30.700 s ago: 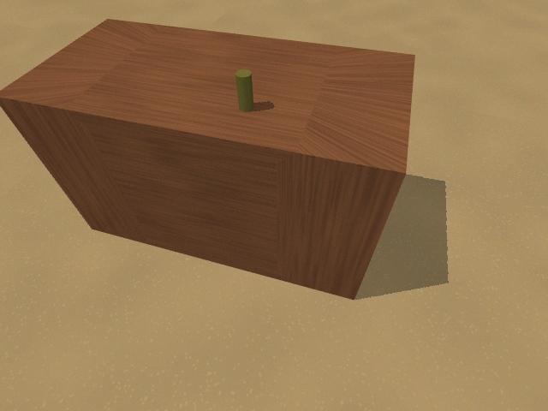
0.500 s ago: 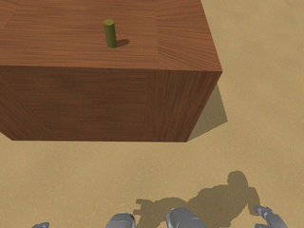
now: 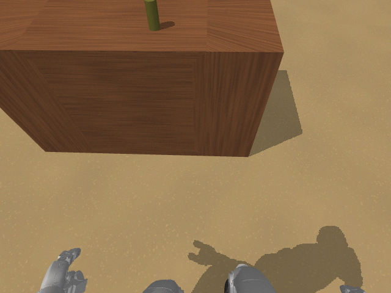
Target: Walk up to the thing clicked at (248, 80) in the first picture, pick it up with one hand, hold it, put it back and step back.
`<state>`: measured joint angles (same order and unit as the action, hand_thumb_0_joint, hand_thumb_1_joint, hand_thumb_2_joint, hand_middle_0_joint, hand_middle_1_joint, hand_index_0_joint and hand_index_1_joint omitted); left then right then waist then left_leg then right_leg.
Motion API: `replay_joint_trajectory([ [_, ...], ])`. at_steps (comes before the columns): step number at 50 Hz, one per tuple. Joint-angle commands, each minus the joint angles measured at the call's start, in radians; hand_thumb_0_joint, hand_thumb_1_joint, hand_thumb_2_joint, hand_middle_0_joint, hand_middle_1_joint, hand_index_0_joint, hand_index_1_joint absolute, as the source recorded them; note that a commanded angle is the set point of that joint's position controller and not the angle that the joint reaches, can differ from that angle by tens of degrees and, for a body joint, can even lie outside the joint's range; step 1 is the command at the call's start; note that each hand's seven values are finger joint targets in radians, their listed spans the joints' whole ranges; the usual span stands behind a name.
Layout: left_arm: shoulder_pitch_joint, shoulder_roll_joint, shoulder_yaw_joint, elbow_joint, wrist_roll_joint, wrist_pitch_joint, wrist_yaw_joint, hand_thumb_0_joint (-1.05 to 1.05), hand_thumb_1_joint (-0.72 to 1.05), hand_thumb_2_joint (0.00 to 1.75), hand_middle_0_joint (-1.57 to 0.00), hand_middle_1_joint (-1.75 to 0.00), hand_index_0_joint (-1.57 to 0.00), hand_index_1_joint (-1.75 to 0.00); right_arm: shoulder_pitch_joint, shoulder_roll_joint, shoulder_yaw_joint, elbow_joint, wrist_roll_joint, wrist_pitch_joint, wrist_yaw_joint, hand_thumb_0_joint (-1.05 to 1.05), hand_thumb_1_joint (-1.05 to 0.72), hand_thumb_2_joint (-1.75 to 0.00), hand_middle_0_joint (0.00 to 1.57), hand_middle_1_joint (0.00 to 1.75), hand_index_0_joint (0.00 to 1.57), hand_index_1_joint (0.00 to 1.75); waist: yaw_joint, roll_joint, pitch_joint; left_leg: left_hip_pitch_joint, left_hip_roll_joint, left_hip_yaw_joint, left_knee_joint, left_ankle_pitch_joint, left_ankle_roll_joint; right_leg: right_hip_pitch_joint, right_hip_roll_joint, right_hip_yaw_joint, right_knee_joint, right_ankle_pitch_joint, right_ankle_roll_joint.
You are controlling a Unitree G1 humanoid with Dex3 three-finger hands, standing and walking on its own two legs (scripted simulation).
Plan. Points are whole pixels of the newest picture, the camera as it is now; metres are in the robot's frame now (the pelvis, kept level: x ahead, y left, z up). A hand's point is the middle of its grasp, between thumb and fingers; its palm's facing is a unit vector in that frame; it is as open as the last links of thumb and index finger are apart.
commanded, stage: step back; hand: left
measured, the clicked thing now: (152, 14) +0.99 +0.16 +0.00
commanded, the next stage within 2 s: stand in 1.44 s
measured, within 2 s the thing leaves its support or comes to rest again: neither
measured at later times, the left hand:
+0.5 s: hand out of the picture -0.09 +0.24 -0.12, palm faces -0.03 -0.91 -0.42, open 7.4 cm
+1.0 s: hand out of the picture -0.05 +0.24 -0.12, palm faces +0.01 -0.92 -0.38, open 7.4 cm
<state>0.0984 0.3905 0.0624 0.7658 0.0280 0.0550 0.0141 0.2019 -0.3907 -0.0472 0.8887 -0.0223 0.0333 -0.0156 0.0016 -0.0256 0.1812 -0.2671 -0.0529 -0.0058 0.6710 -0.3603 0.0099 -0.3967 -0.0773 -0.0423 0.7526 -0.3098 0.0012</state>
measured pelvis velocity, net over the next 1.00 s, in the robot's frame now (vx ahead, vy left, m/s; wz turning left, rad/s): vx -0.13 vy -0.03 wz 0.00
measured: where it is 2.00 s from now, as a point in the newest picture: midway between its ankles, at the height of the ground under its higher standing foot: outside the picture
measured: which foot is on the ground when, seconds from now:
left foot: down 0.00-0.34, up 0.36-0.60, down 0.62-1.00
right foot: down 0.00-0.00, up 0.02-0.28, down 0.30-1.00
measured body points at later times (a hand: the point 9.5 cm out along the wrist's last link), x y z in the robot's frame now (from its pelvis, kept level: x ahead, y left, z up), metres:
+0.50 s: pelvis -0.14 -0.03 +0.02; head -0.12 -0.05 +0.46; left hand -0.09 +0.29 -0.09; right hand -0.07 -0.35 -0.12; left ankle -0.09 +0.12 -0.67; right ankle -0.16 -0.14 -0.71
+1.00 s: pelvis -0.13 -0.03 +0.02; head -0.11 -0.04 +0.47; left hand -0.05 +0.28 -0.10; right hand -0.06 -0.34 -0.11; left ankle -0.12 +0.11 -0.69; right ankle -0.12 -0.14 -0.71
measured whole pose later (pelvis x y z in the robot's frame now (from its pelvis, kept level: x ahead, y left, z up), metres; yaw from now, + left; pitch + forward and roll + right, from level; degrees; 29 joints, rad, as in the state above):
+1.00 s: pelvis -0.13 -0.03 +0.02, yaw +0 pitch -3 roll +0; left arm 0.18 0.36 0.06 0.98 0.04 -0.05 -0.01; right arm 0.20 -0.38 -0.05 1.00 -0.02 0.01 0.01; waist 0.02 0.03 0.07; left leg -0.35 -0.01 -0.08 0.84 -0.47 0.00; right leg -0.22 0.00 -0.04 0.58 -0.31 -0.03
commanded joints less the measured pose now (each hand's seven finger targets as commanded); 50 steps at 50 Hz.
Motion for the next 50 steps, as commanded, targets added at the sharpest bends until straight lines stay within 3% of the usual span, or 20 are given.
replay_joint_trajectory([
  [1,-0.033,0.2,0.056,-0.083,-0.017,0.002,0.026,0.0,0.9,0.9,-0.2,-0.3,-0.2,-0.3,0.0,-0.399,-0.1,-0.091,-0.012,-0.022,-0.007,0.0,-0.9,-0.9,0.2,0.3,0.2,0.3,-0.04,0.279,-0.24,-0.024,0.473,-0.537,-0.343,0.482,0.29,-0.025,0.122,0.099,0.335,-0.368,-0.011],
  [3,-0.022,0.204,0.064,-0.045,-0.015,0.008,0.025,0.0,0.9,0.9,-0.2,-0.3,-0.2,-0.3,-0.061,-0.305,-0.078,-0.093,-0.014,-0.029,-0.014,0.0,-0.9,-0.9,0.2,0.3,0.2,0.3,0.001,0.107,-0.203,-0.045,0.397,-0.373,-0.291,0.533,0.273,-0.032,0.146,0.239,0.528,-0.302,-0.019],
  [5,0.048,0.197,0.064,-0.002,-0.025,0.007,0.019,0.0,0.9,0.9,-0.2,-0.3,-0.2,-0.3,-0.116,-0.26,-0.061,-0.104,-0.016,-0.026,-0.021,0.0,-0.9,-0.9,0.2,0.3,0.2,0.3,0.043,0.118,-0.183,-0.077,0.327,-0.242,-0.261,0.5,0.223,-0.026,0.155,0.211,0.569,-0.223,-0.015],
  [10,0.055,0.174,0.054,0.017,-0.005,-0.022,-0.005,0.0,0.9,0.9,-0.2,-0.3,-0.2,-0.3,-0.056,-0.242,-0.068,-0.092,-0.025,-0.019,-0.007,0.0,-0.9,-0.9,0.2,0.3,0.2,0.3,-0.018,0.194,-0.213,0.094,0.281,-0.229,-0.279,0.113,0.209,-0.003,0.114,0.109,0.124,-0.222,0.019],
  [14,0.191,0.16,0.053,0.123,0.004,-0.059,-0.004,0.0,0.9,0.9,-0.2,-0.3,-0.2,-0.3,-0.074,-0.265,-0.073,-0.079,-0.021,0.007,0.004,0.0,-0.9,-0.9,0.2,0.3,0.2,0.3,0.031,0.195,-0.263,0.006,0.256,-0.171,-0.185,0.006,0.154,0.268,0.121,0.016,-0.401,-0.055,-0.033],
  [15,0.197,0.207,0.072,0.136,0.02,-0.069,0.0,0.0,0.9,0.9,-0.2,-0.3,-0.2,-0.3,-0.059,-0.205,-0.055,-0.076,-0.018,0.007,0.007,0.0,-0.9,-0.9,0.2,0.3,0.2,0.3,0.03,0.086,-0.243,-0.145,0.193,-0.121,-0.057,-0.051,0.096,0.36,0.062,0.159,-0.42,-0.063,-0.053],
  [16,0.179,0.299,0.097,0.111,0.034,-0.074,0.003,0.0,0.9,0.9,-0.2,-0.3,-0.2,-0.3,-0.081,-0.135,-0.032,-0.108,-0.01,-0.002,0.009,0.0,-0.9,-0.9,0.2,0.3,0.2,0.3,0.051,-0.162,-0.187,-0.395,0.024,-0.063,0.1,-0.16,0.013,0.345,-0.155,0.527,-0.488,-0.294,-0.121],
  [17,0.094,0.385,0.108,0.079,0.032,-0.071,0.005,0.0,0.9,0.9,-0.2,-0.3,-0.2,-0.3,-0.161,-0.187,-0.051,-0.107,-0.009,-0.001,-0.007,0.0,-0.9,-0.9,0.2,0.3,0.2,0.3,0.089,-0.19,-0.121,-0.265,0.042,-0.173,0.233,-0.221,-0.02,0.014,-0.342,0.677,-0.537,-0.403,-0.261],
  [18,0.033,0.336,0.1,0.061,0.02,-0.077,0.004,0.0,0.9,0.9,-0.2,-0.3,-0.2,-0.3,-0.142,-0.227,-0.063,-0.086,-0.002,-0.001,-0.006,0.0,-0.9,-0.9,0.2,0.3,0.2,0.3,0.043,-0.081,-0.054,-0.236,0.057,-0.212,0.31,-0.156,-0.024,-0.042,-0.303,0.59,-0.513,-0.384,-0.246],
  [20,-0.016,0.255,0.074,0.067,0.016,-0.088,0.01,0.0,0.9,0.9,-0.2,-0.3,-0.2,-0.3,-0.079,-0.191,-0.047,-0.038,0.011,-0.015,-0.002,0.0,-0.9,-0.9,0.2,0.3,0.2,0.3,-0.002,-0.048,-0.075,-0.271,-0.008,-0.174,0.31,-0.042,-0.013,0.111,-0.148,0.329,-0.408,0.023,-0.134],
  [26,0.097,0.272,0.086,0.096,0.023,-0.095,0.0,0.0,0.9,0.9,-0.2,-0.3,-0.2,-0.3,-0.105,-0.191,-0.048,-0.031,-0.016,-0.035,0.022,0.0,-0.9,-0.9,0.2,0.3,0.2,0.3,0.078,-0.138,-0.1,-0.237,0.052,-0.085,0.108,-0.101,-0.037,0.225,-0.184,0.334,-0.419,-0.222,-0.185],
  [31,0.069,0.224,0.041,0.094,0.01,-0.074,-0.016,0.0,0.9,0.9,-0.2,-0.3,-0.2,-0.3,0.004,-0.179,-0.065,0.041,-0.013,-0.065,0.022,0.0,-0.9,-0.9,0.2,0.3,0.2,0.3,0.001,-0.087,-0.143,0.168,0.013,0.01,-0.265,0.029,0.004,0.055,-0.099,0.177,-0.258,-0.049,-0.121],
  [33,0.021,0.156,0.02,0.089,-0.013,-0.076,-0.019,0.0,0.9,0.9,-0.2,-0.3,-0.2,-0.3,0.055,-0.277,-0.085,0.049,-0.015,-0.073,0.016,0.0,-0.9,-0.9,0.2,0.3,0.2,0.3,-0.034,0.169,-0.191,0.216,0.299,-0.469,-0.396,-0.284,0.139,-0.122,0.072,0.025,-0.005,-0.211,-0.032],
  [34,-0.014,0.225,0.042,0.09,-0.003,-0.074,-0.013,0.0,0.9,0.9,-0.2,-0.3,-0.2,-0.3,0.064,-0.334,-0.101,0.041,-0.015,-0.072,0.019,0.0,-0.9,-0.9,0.2,0.3,0.2,0.3,-0.058,0.148,-0.151,0.078,0.397,-0.565,-0.458,-0.4,0.238,-0.074,0.052,0.064,0.136,-0.294,-0.033],
  [35,0.008,0.22,0.042,0.098,-0.007,-0.075,-0.017,0.0,0.9,0.9,-0.2,-0.3,-0.2,-0.3,0.028,-0.299,-0.09,0.036,-0.017,-0.078,0.017,0.0,-0.9,-0.9,0.2,0.3,0.2,0.3,-0.027,0.104,-0.116,0.066,0.373,-0.513,-0.446,-0.355,0.239,-0.087,0.033,0.107,0.166,-0.25,-0.033],
  [40,0.088,0.19,0.043,0.15,-0.004,-0.094,-0.028,0.0,0.9,0.9,-0.2,-0.3,-0.2,-0.3,-0.041,-0.246,-0.076,0.018,-0.023,-0.072,0.02,0.0,-0.9,-0.9,0.2,0.3,0.2,0.3,-0.008,0.2,-0.134,0.016,0.262,-0.283,-0.359,-0.083,0.168,0.057,0.051,0.033,-0.055,-0.167,-0.02],
  [43,0.158,0.174,0.049,0.193,0.008,-0.107,-0.012,0.0,0.9,0.9,-0.2,-0.3,-0.2,-0.3,-0.099,-0.186,-0.054,0.0,-0.003,-0.051,0.024,0.0,-0.9,-0.9,0.2,0.3,0.2,0.3,0.062,0.132,-0.161,-0.158,0.193,-0.152,-0.185,-0.034,0.087,0.356,0.095,0.0,-0.331,0.024,-0.031],
  [45,0.169,0.323,0.083,0.185,0.02,-0.119,0.002,0.0,0.9,0.9,-0.2,-0.3,-0.2,-0.3,-0.101,-0.097,-0.026,-0.021,0.001,-0.047,0.011,0.0,-0.9,-0.9,0.2,0.3,0.2,0.3,0.087,-0.193,-0.132,-0.355,-0.006,-0.051,0.15,-0.197,0.002,0.337,-0.25,0.547,-0.547,-0.297,-0.151],
  [46,0.087,0.343,0.086,0.151,0.021,-0.12,-0.001,0.0,0.9,0.9,-0.2,-0.3,-0.2,-0.3,-0.09,-0.177,-0.05,0.002,-0.008,-0.045,0.002,0.0,-0.9,-0.9,0.2,0.3,0.2,0.3,0.066,-0.118,-0.068,-0.278,0.059,-0.122,0.245,-0.219,-0.01,0.183,-0.347,0.606,-0.54,-0.308,-0.245],
  [50,0.038,0.248,0.06,0.144,0.003,-0.13,0.003,0.0,0.9,0.9,-0.2,-0.3,-0.2,-0.3,-0.024,-0.161,-0.042,0.053,0.002,-0.062,0.011,0.0,-0.9,-0.9,0.2,0.3,0.2,0.3,0.025,-0.083,-0.129,-0.201,0.101,-0.096,0.134,-0.099,-0.011,0.256,-0.218,0.298,-0.406,0.207,-0.191],
])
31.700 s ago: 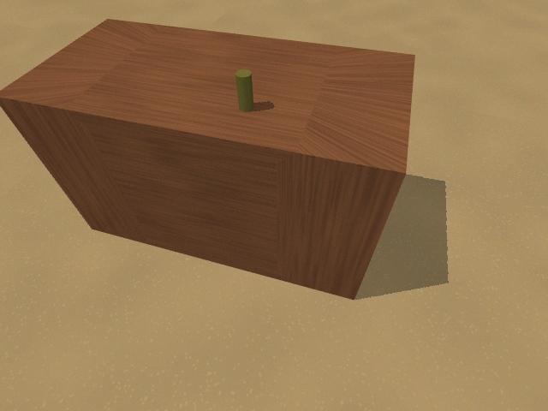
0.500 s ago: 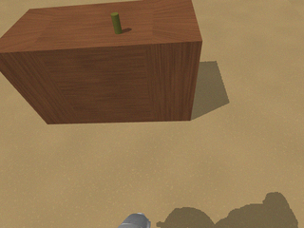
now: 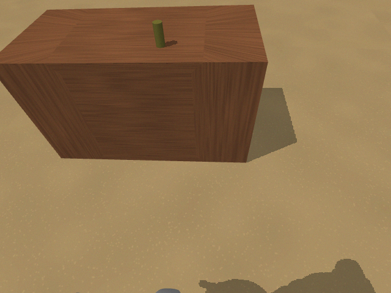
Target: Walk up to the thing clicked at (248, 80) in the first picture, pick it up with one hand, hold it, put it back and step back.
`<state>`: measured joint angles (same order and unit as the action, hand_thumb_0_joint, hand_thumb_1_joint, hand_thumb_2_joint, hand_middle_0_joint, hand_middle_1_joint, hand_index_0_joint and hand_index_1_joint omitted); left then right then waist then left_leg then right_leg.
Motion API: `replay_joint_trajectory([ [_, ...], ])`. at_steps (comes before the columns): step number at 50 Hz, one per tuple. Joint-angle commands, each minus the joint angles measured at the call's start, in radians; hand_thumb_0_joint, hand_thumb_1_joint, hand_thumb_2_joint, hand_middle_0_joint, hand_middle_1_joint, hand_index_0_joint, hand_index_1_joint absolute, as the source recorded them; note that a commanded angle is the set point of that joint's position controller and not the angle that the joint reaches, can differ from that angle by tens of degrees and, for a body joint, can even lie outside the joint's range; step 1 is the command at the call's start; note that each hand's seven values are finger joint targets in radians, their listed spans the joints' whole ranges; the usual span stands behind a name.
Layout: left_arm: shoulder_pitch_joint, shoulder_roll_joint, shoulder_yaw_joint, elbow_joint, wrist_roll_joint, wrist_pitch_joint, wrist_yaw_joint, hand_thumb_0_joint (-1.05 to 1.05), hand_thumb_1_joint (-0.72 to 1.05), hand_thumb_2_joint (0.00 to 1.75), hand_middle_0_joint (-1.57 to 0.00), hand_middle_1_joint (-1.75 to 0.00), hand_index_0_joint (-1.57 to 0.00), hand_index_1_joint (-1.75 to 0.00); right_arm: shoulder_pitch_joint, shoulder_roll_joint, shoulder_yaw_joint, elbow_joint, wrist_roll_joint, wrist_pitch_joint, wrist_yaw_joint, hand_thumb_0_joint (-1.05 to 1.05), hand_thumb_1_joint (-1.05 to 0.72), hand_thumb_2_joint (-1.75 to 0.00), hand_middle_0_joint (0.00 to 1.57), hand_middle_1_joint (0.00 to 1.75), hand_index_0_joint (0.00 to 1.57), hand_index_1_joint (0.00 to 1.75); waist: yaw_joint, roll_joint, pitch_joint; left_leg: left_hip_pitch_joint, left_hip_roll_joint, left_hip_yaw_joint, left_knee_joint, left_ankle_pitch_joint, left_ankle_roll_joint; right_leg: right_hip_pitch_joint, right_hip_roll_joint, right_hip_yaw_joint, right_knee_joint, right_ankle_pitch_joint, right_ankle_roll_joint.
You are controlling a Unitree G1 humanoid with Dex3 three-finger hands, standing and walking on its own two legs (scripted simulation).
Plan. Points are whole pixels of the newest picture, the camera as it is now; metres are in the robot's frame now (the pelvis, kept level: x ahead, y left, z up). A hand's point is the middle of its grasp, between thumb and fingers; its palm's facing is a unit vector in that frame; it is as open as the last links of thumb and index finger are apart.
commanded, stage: step back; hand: left
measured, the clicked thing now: (159, 34) +1.12 +0.19 -0.01
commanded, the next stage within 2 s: stand in 0.44 s
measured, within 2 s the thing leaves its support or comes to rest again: neither
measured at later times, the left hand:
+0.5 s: hand out of the picture +0.12 +0.29 -0.14, palm faces -0.01 -0.94 -0.35, open 7.4 cm
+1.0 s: hand out of the picture +0.10 +0.27 -0.14, palm faces -0.06 -0.94 -0.33, open 7.4 cm
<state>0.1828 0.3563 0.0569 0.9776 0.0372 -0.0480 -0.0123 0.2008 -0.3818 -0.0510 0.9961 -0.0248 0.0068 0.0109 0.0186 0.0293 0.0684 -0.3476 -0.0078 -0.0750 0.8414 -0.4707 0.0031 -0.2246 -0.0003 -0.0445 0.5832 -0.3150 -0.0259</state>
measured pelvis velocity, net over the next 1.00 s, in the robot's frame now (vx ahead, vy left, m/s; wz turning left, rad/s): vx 0.02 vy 0.03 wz -0.02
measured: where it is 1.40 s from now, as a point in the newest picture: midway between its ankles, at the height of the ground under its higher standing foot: outside the picture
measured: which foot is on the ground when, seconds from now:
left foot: down 0.00-1.00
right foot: down 0.00-1.00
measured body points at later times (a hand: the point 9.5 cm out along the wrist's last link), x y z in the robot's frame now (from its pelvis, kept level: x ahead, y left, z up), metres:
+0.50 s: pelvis +0.03 +0.03 +0.01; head +0.05 +0.03 +0.46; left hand +0.13 +0.34 -0.12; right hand +0.17 -0.26 -0.11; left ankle +0.06 +0.15 -0.73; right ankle +0.00 -0.11 -0.73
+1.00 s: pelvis +0.02 +0.03 +0.02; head +0.03 +0.03 +0.47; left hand +0.11 +0.32 -0.12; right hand +0.09 -0.28 -0.11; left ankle +0.06 +0.15 -0.73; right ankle +0.00 -0.11 -0.73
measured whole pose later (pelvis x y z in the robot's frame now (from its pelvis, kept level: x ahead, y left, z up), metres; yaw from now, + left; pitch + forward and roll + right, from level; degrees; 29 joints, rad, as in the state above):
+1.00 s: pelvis +0.02 +0.03 +0.02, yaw -1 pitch -3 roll +0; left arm 0.11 0.35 0.00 1.14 0.01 -0.02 -0.01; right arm 0.09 -0.35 -0.01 1.15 -0.01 -0.01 0.02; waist -0.01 0.00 0.06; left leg -0.16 0.03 0.05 0.33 -0.12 0.00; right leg -0.07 -0.03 0.00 0.32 -0.20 0.03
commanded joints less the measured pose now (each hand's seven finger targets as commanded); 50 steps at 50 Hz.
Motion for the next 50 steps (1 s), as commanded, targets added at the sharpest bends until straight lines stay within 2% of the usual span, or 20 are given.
replay_joint_trajectory([
  [1,-0.043,0.277,0.061,-0.066,-0.009,-0.027,0.027,0.0,0.9,0.9,-0.2,-0.3,-0.2,-0.3,-0.019,-0.164,-0.036,-0.049,0.001,-0.038,-0.012,0.0,-0.9,-0.9,0.2,0.3,0.2,0.3,0.011,-0.151,-0.046,-0.083,0.05,0.011,-0.087,0.03,-0.007,0.106,-0.275,0.246,-0.195,0.36,-0.15],
  [2,-0.042,0.271,0.056,-0.065,-0.013,-0.024,0.027,0.0,0.9,0.9,-0.2,-0.3,-0.2,-0.3,-0.03,-0.153,-0.032,-0.047,0.0,-0.038,-0.012,0.0,-0.9,-0.9,0.2,0.3,0.2,0.3,0.01,-0.166,-0.06,-0.036,0.043,0.05,-0.144,0.049,-0.006,0.101,-0.254,0.195,-0.156,0.496,-0.137],
  [3,-0.059,0.274,0.053,-0.067,-0.018,-0.02,0.027,0.0,0.9,0.9,-0.2,-0.3,-0.2,-0.3,-0.026,-0.146,-0.034,-0.045,-0.001,-0.04,-0.012,0.0,-0.9,-0.9,0.2,0.3,0.2,0.3,0.0,-0.187,-0.07,0.021,0.037,0.084,-0.205,0.093,-0.005,0.078,-0.247,0.164,-0.126,0.549,-0.128],
  [4,-0.067,0.269,0.048,-0.069,-0.024,-0.013,0.028,0.0,0.9,0.9,-0.2,-0.3,-0.2,-0.3,-0.022,-0.14,-0.034,-0.035,-0.002,-0.041,-0.014,0.0,-0.9,-0.9,0.2,0.3,0.2,0.3,-0.009,-0.172,-0.079,0.072,0.021,0.108,-0.287,0.177,-0.001,0.075,-0.222,0.13,-0.076,0.594,-0.105],
  [5,-0.08,0.271,0.041,-0.071,-0.028,-0.006,0.029,0.0,0.9,0.9,-0.2,-0.3,-0.2,-0.3,-0.015,-0.14,-0.037,-0.023,-0.002,-0.041,-0.016,0.0,-0.9,-0.9,0.2,0.3,0.2,0.3,-0.023,-0.155,-0.085,0.143,0.02,0.113,-0.371,0.308,0.006,0.031,-0.202,0.11,-0.042,0.551,-0.079],
  [6,-0.089,0.247,0.032,-0.081,-0.028,0.0,0.029,0.0,0.9,0.9,-0.2,-0.3,-0.2,-0.3,-0.006,-0.165,-0.047,-0.011,-0.006,-0.041,-0.021,0.0,-0.9,-0.9,0.2,0.3,0.2,0.3,-0.03,-0.112,-0.107,0.208,0.046,0.07,-0.387,0.446,0.024,-0.003,-0.171,0.096,-0.003,0.479,-0.049],
  [7,-0.067,0.213,0.016,-0.086,-0.036,0.004,0.028,0.0,0.9,0.9,-0.2,-0.3,-0.2,-0.3,-0.022,-0.206,-0.05,-0.018,-0.01,-0.045,-0.026,0.0,-0.9,-0.9,0.2,0.3,0.2,0.3,-0.018,0.001,-0.148,0.256,0.156,-0.061,-0.397,0.557,0.057,-0.047,-0.112,0.064,0.041,0.356,-0.01],
  [8,-0.051,0.212,0.017,-0.064,-0.049,0.016,0.029,0.0,0.9,0.9,-0.2,-0.3,-0.2,-0.3,-0.087,-0.241,-0.047,-0.037,0.002,-0.045,-0.024,0.0,-0.9,-0.9,0.2,0.3,0.2,0.3,0.004,0.05,-0.167,0.167,0.254,-0.178,-0.403,0.51,0.153,-0.007,-0.035,0.035,0.084,0.076,0.017],
  [9,-0.059,0.213,0.016,-0.05,-0.043,0.022,0.032,0.0,0.9,0.9,-0.2,-0.3,-0.2,-0.3,-0.113,-0.254,-0.047,-0.037,0.004,-0.041,-0.022,0.0,-0.9,-0.9,0.2,0.3,0.2,0.3,0.004,0.065,-0.147,0.108,0.287,-0.193,-0.432,0.448,0.182,0.041,-0.034,0.044,0.048,-0.052,0.009],
  [10,-0.065,0.203,0.011,-0.038,-0.035,0.019,0.032,0.0,0.9,0.9,-0.2,-0.3,-0.2,-0.3,-0.142,-0.238,-0.04,-0.03,0.001,-0.04,-0.021,0.0,-0.9,-0.9,0.2,0.3,0.2,0.3,0.011,0.068,-0.134,0.103,0.273,-0.172,-0.435,0.448,0.161,0.05,-0.036,0.051,0.0,-0.043,0.003],
  [12,-0.05,0.221,0.013,-0.008,-0.031,0.009,0.031,0.0,0.9,0.9,-0.2,-0.3,-0.2,-0.3,-0.182,-0.2,-0.02,-0.025,0.004,-0.036,-0.021,0.0,-0.9,-0.9,0.2,0.3,0.2,0.3,0.023,0.073,-0.119,0.063,0.201,-0.088,-0.415,0.427,0.082,0.11,-0.071,0.089,-0.1,0.099,-0.006],
  [14,-0.055,0.246,0.021,0.014,-0.033,0.002,0.029,0.0,0.9,0.9,-0.2,-0.3,-0.2,-0.3,-0.187,-0.179,-0.014,-0.007,0.01,-0.036,-0.022,0.0,-0.9,-0.9,0.2,0.3,0.2,0.3,0.008,0.039,-0.135,0.113,0.14,-0.017,-0.368,0.479,0.039,0.111,-0.107,0.126,-0.127,0.255,-0.014],
  [16,-0.084,0.246,0.018,0.016,-0.033,0.001,0.03,0.0,0.9,0.9,-0.2,-0.3,-0.2,-0.3,-0.182,-0.179,-0.013,0.012,0.009,-0.036,-0.021,0.0,-0.9,-0.9,0.2,0.3,0.2,0.3,-0.007,0.021,-0.164,0.167,0.14,0.0,-0.369,0.533,0.041,0.119,-0.116,0.117,-0.13,0.329,-0.012],
  [21,-0.108,0.228,0.007,0.044,-0.029,0.006,0.03,0.0,0.9,0.9,-0.2,-0.3,-0.2,-0.3,-0.228,-0.172,-0.014,0.036,0.009,-0.033,-0.019,0.0,-0.9,-0.9,0.2,0.3,0.2,0.3,-0.006,-0.007,-0.137,0.198,0.153,0.003,-0.418,0.5,0.044,0.098,-0.107,0.104,-0.182,0.303,0.003],
  [22,-0.104,0.195,-0.012,0.064,-0.036,0.006,0.024,0.0,0.9,0.9,-0.2,-0.3,-0.2,-0.3,-0.196,-0.173,-0.007,0.037,0.021,-0.037,-0.013,0.0,-0.9,-0.9,0.2,0.3,0.2,0.3,-0.023,-0.015,-0.138,0.241,0.15,-0.012,-0.449,0.528,0.036,0.092,-0.119,0.112,-0.212,0.3,0.006],
  [27,-0.123,0.209,-0.013,0.078,-0.034,0.003,0.024,0.0,0.9,0.9,-0.2,-0.3,-0.2,-0.3,-0.217,-0.173,-0.009,0.047,0.019,-0.044,-0.011,0.0,-0.9,-0.9,0.2,0.3,0.2,0.3,-0.019,-0.019,-0.162,0.301,0.158,0.001,-0.47,0.622,0.03,0.132,-0.128,0.104,-0.245,0.357,0.02],
  [33,-0.139,0.209,-0.015,0.092,-0.03,0.006,0.018,0.0,0.9,0.9,-0.2,-0.3,-0.2,-0.3,-0.228,-0.167,-0.006,0.06,0.016,-0.042,-0.007,0.0,-0.9,-0.9,0.2,0.3,0.2,0.3,-0.017,-0.02,-0.099,0.257,0.147,0.005,-0.542,0.436,0.016,0.119,-0.132,0.115,-0.31,0.199,0.021],
  [40,-0.131,0.212,-0.014,0.096,-0.028,0.006,0.017,0.0,0.9,0.9,-0.2,-0.3,-0.2,-0.3,-0.219,-0.168,-0.005,0.072,0.017,-0.047,-0.007,0.0,-0.9,-0.9,0.2,0.3,0.2,0.3,-0.017,-0.024,-0.123,0.283,0.149,0.012,-0.548,0.469,0.009,0.123,-0.137,0.117,-0.313,0.224,0.015],
  [45,-0.126,0.211,-0.015,0.101,-0.028,0.009,0.015,0.0,0.9,0.9,-0.2,-0.3,-0.2,-0.3,-0.196,-0.17,-0.001,0.084,0.018,-0.042,-0.006,0.0,-0.9,-0.9,0.2,0.3,0.2,0.3,-0.023,-0.028,-0.075,0.241,0.141,0.003,-0.575,0.341,0.009,0.098,-0.134,0.121,-0.335,0.148,0.016],
  [50,-0.123,0.212,-0.015,0.098,-0.027,0.01,0.015,0.0,0.9,0.9,-0.2,-0.3,-0.2,-0.3,-0.177,-0.176,-0.001,0.088,0.015,-0.04,-0.006,0.0,-0.9,-0.9,0.2,0.3,0.2,0.3,-0.025,-0.033,-0.083,0.244,0.145,0.003,-0.566,0.356,0.009,0.091,-0.134,0.122,-0.338,0.134,0.015],
])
